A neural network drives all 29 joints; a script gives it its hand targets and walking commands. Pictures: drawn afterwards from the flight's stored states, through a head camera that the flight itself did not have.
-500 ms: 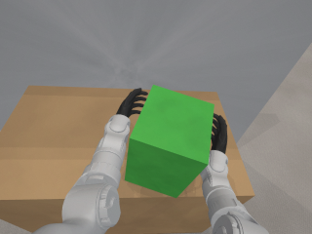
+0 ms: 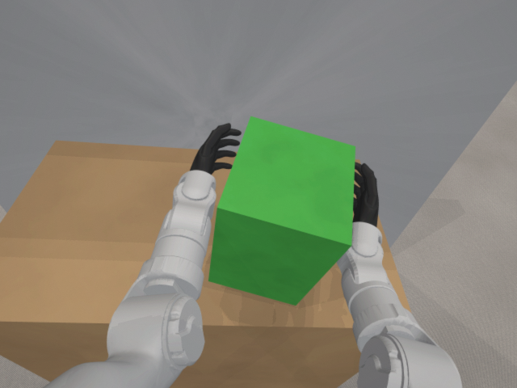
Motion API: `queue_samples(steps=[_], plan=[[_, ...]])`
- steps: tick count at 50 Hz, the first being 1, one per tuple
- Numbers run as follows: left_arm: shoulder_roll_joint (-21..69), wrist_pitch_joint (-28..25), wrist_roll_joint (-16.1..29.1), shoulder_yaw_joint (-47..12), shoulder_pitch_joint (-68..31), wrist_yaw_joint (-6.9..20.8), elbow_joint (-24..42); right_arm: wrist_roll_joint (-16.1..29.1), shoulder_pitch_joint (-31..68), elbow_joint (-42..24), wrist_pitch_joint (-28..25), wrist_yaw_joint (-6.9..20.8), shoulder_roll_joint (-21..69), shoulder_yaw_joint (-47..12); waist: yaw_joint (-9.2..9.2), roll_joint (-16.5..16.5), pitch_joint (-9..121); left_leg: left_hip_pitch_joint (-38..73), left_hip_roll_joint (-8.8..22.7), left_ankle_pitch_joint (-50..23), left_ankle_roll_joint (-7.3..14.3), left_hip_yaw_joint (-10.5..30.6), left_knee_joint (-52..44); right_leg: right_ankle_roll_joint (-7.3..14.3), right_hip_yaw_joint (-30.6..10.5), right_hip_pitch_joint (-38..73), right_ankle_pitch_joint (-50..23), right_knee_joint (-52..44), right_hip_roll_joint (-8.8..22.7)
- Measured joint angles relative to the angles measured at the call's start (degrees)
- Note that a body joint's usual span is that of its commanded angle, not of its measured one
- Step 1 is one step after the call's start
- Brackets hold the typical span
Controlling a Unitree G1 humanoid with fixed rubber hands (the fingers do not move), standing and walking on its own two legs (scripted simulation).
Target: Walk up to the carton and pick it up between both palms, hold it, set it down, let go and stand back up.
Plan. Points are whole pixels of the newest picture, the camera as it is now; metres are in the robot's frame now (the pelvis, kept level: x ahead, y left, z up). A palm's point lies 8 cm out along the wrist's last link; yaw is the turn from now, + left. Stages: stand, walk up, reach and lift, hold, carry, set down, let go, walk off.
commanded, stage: reach and lift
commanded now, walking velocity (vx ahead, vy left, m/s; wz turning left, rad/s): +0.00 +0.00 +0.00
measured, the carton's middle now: (275, 219) +0.38 -0.02 +0.04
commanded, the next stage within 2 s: none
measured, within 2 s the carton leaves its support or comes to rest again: neither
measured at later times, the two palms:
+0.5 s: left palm (194, 165) +0.39 +0.11 +0.16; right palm (368, 202) +0.36 -0.15 +0.13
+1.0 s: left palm (178, 153) +0.37 +0.13 +0.20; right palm (373, 175) +0.36 -0.14 +0.18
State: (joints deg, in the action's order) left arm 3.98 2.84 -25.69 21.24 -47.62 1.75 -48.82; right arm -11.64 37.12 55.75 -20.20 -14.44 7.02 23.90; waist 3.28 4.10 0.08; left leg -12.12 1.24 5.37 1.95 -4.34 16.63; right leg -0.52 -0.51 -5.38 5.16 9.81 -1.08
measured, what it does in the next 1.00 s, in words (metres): stands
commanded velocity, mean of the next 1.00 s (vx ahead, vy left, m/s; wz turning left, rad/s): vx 0.00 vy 0.00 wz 0.00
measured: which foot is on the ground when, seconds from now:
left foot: down 0.00-1.00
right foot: down 0.00-1.00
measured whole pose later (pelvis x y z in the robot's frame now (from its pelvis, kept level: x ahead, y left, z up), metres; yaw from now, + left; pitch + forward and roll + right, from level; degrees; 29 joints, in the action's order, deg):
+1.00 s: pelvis -0.02 -0.02 +0.00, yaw +3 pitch -9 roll -1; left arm 2.8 34.3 -22.7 18.5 -46.8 0.9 -24.2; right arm 3.4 45.5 43.5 8.6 -12.4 2.8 9.7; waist 5.6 5.6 -3.5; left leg -3.5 0.3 4.7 1.2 -1.6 17.3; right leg 0.3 2.5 1.2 9.1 17.1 -0.3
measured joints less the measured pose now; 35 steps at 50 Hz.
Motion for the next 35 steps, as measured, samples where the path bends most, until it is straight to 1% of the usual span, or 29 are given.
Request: queue_samples(steps=[3, 10, 15, 18, 23, 28, 32, 35], plan=[[0.41, 2.2, 0.54, -0.39, 1.72, 0.38, 3.51, 1.82, -0.62, -1.56, 1.71, 0.19, -0.19, -2.36, 0.38, -0.03, -0.32, 1.36, -0.17, 0.58, -0.01, 0.32, 0.17, -0.08, 0.33, 1.75, 0.43, -0.36, 0.14], [0.81, 8.33, 3.07, -3.84, 7.54, 0.71, 14.35, 10.03, -3.97, -7.5, 5.88, -0.33, -1.42, -11.54, 1.4, 0.85, -2.42, 5.84, -0.56, 2.02, -0.15, 0.84, 0.71, -0.26, 0.89, 6.71, 1.76, -0.4, 0.48], [0.37, 13.58, 4.71, -6.6, 10.39, 0.57, 21.63, 15.62, -5.83, -12.18, 9.24, -1.33, -2.75, -17.48, 2.09, 1.94, -4.29, 8.01, -0.59, 2.6, -0.28, 1.04, 1.35, -0.3, 1.11, 8.86, 2.49, 0.41, 0.52], [-0.04, 16.68, 5.44, -7.76, 10.69, 0.14, 24.81, 17.73, -5.71, -14.82, 11.89, -1.67, -3.49, -19.33, 2.52, 2.38, -5.41, 8.36, -0.62, 2.58, -0.26, 1.14, 1.8, -0.32, 1.23, 8.94, 2.85, 1.53, 0.55], [-0.18, 21.11, 5.72, -8.5, 9.05, -0.99, 27.52, 17.75, -4.08, -17.12, 15.79, -1.25, -4.12, -19.19, 2.79, 2.52, -5.71, 7.56, -0.86, 1.75, -0.22, 1.3, 1.72, -0.23, 1.46, 7.26, 3.27, 3.53, 0.78], [-0.15, 23.53, 5.7, -8.14, 7.37, -1.33, 28.68, 17.59, -2.51, -18.69, 18.48, -0.61, -4.19, -18.22, 2.87, 1.61, -4.44, 6.46, -0.93, 1.05, -0.21, 1.38, 1.66, -0.19, 1.56, 5.56, 3.33, 4.82, 0.87], [0.25, 25.26, 4.87, -7.01, 6.24, -1.38, 28.37, 16.94, -1.1, -18.69, 21.17, -0.02, -4.43, -17.72, 2.45, 0.86, -3.39, 6.92, -0.96, 0.61, -0.23, 1.31, 1.16, -0.05, 1.5, 5.52, 3.41, 5.36, 0.89], [0.5, 27.08, 3.57, -5.65, 5.41, -0.97, 27.71, 16.35, 0.42, -17.2, 23.28, 0.41, -4.56, -17.57, 2.28, 0.72, -3.45, 8.33, -1.02, 0.25, -0.28, 1.44, 0.54, 0.09, 1.63, 6.64, 3.49, 5.47, 0.92]])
